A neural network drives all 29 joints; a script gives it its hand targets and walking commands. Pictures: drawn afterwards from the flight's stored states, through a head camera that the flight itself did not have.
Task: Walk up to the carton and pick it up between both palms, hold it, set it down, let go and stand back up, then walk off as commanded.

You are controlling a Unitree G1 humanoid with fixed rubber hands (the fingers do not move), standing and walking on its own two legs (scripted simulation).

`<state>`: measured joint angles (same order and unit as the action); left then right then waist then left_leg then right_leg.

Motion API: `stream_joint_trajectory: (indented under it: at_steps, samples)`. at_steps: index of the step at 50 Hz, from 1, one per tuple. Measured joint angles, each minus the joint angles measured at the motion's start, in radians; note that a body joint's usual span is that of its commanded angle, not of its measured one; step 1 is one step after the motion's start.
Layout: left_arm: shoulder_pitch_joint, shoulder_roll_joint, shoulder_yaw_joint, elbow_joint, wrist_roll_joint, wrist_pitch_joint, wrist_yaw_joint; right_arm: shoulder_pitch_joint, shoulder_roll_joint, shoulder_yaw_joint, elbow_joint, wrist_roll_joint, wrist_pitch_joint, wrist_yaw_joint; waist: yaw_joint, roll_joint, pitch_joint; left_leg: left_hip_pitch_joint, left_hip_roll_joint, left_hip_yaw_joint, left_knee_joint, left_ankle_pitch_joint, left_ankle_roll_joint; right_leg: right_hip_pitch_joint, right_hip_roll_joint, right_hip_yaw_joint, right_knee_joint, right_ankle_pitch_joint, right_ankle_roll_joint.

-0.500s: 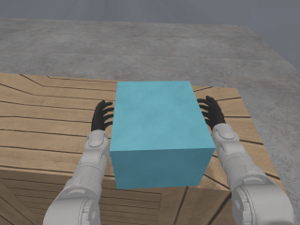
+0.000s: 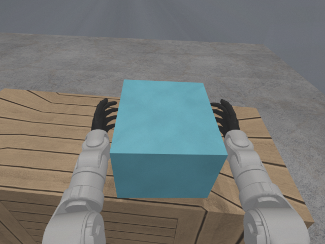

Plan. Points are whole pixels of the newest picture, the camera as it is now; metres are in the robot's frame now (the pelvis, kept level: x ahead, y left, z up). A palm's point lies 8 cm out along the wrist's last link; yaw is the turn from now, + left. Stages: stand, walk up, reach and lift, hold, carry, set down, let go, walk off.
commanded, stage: reach and lift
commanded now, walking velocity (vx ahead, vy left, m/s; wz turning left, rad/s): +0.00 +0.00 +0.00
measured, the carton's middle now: (163, 135) +0.41 +0.02 +0.10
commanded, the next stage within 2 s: hold in 1.38 s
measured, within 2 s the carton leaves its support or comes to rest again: neither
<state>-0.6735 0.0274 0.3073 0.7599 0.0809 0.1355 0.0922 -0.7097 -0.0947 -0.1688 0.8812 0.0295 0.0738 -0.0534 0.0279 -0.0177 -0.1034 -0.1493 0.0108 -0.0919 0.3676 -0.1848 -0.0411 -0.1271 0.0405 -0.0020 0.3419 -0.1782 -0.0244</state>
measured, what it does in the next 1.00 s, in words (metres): stands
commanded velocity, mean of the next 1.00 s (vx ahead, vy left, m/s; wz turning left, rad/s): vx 0.00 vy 0.00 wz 0.00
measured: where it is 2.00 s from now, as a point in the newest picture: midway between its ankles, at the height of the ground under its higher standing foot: outside the picture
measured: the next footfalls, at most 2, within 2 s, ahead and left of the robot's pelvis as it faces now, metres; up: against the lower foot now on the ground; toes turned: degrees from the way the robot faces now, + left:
none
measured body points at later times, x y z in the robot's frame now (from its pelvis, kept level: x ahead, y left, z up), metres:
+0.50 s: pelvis -0.01 +0.01 +0.00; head -0.09 +0.02 +0.44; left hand +0.36 +0.21 +0.17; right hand +0.38 -0.13 +0.18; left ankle +0.01 +0.14 -0.75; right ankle +0.00 -0.10 -0.75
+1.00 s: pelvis -0.02 +0.01 +0.00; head -0.11 +0.03 +0.44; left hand +0.35 +0.20 +0.21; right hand +0.36 -0.13 +0.20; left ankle +0.01 +0.14 -0.75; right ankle +0.00 -0.10 -0.75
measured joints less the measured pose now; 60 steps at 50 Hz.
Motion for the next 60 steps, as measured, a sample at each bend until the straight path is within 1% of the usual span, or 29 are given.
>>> stream_joint_trajectory:
  at_steps: [3,7,13,19,21,25,29,32,36,39,44,53,60]
  samples:
    - [0.000,0.000,0.010,-0.020,0.032,0.051,-0.016,0.005,0.007,0.000,-0.001,0.000,0.027,-0.005,0.000,0.000,0.004,0.020,-0.005,0.000,0.000,-0.001,0.004,0.023,-0.005,0.000,-0.004,0.000,0.004]
    - [0.001,0.000,0.012,-0.066,0.045,0.117,-0.022,0.005,0.012,0.000,-0.005,0.000,0.051,-0.007,0.000,0.000,0.015,0.036,-0.011,0.000,0.000,0.002,0.008,0.040,-0.011,0.000,-0.004,0.001,0.007]
    - [0.000,0.001,0.012,-0.146,0.048,0.158,-0.029,0.005,0.018,0.000,-0.069,0.000,0.072,-0.012,0.000,0.000,0.015,0.044,-0.013,0.000,0.000,0.010,0.010,0.047,-0.013,0.000,-0.004,0.008,0.008]
    - [-0.002,0.005,0.026,-0.145,0.098,0.234,-0.064,-0.003,0.025,-0.006,-0.078,0.000,0.131,-0.017,0.000,-0.001,0.015,0.056,-0.013,0.000,0.000,0.012,0.015,0.059,-0.013,0.000,-0.004,0.010,0.009]
    - [-0.002,0.006,0.026,-0.145,0.103,0.255,-0.068,-0.004,0.026,-0.007,-0.078,0.000,0.147,-0.018,0.000,-0.001,0.015,0.056,-0.013,0.000,0.000,0.013,0.016,0.059,-0.013,0.000,-0.004,0.010,0.009]
    - [-0.003,0.006,0.026,-0.152,0.103,0.265,-0.067,-0.011,0.028,-0.010,-0.081,0.000,0.154,-0.018,0.000,-0.001,0.016,0.052,-0.013,0.000,-0.001,0.013,0.016,0.056,-0.013,0.000,-0.004,0.010,0.009]
    - [-0.004,0.007,0.026,-0.185,0.103,0.264,-0.071,-0.010,0.032,-0.009,-0.121,0.000,0.157,-0.025,0.000,-0.001,0.016,0.051,-0.013,0.000,-0.001,0.011,0.016,0.055,-0.013,0.000,-0.004,0.009,0.009]
    - [-0.004,0.008,0.025,-0.228,0.103,0.277,-0.081,0.001,0.038,-0.007,-0.171,0.000,0.164,-0.033,-0.002,-0.001,0.018,0.059,-0.013,0.000,-0.001,0.008,0.016,0.063,-0.013,0.000,-0.007,0.008,0.010]
    - [-0.003,0.011,0.026,-0.249,0.105,0.304,-0.093,0.010,0.041,0.000,-0.193,0.000,0.182,-0.042,-0.007,-0.002,0.025,0.086,-0.014,0.000,0.000,0.003,0.016,0.093,-0.014,0.000,-0.012,0.005,0.012]
    - [-0.003,0.013,0.026,-0.257,0.119,0.334,-0.111,0.024,0.042,0.012,-0.214,0.000,0.210,-0.052,-0.009,-0.005,0.039,0.111,-0.014,0.000,0.000,0.001,0.017,0.120,-0.014,0.000,-0.016,0.005,0.014]
    - [-0.004,0.016,0.026,-0.260,0.126,0.372,-0.120,0.026,0.044,0.014,-0.216,0.000,0.240,-0.055,-0.017,-0.009,0.045,0.124,-0.015,0.000,-0.001,0.004,0.018,0.133,-0.015,0.000,-0.017,0.007,0.014]
    - [-0.035,0.017,0.026,-0.275,0.126,0.385,-0.115,0.001,0.044,-0.013,-0.224,0.000,0.240,-0.046,-0.025,-0.009,0.045,0.106,-0.016,0.000,-0.005,0.016,0.018,0.114,-0.015,0.000,-0.017,0.017,0.014]
    - [-0.035,0.018,0.026,-0.280,0.126,0.397,-0.116,-0.006,0.044,-0.015,-0.233,0.000,0.261,-0.046,-0.026,-0.009,0.047,0.105,-0.016,0.000,-0.008,0.016,0.018,0.112,-0.016,0.000,-0.017,0.017,0.014]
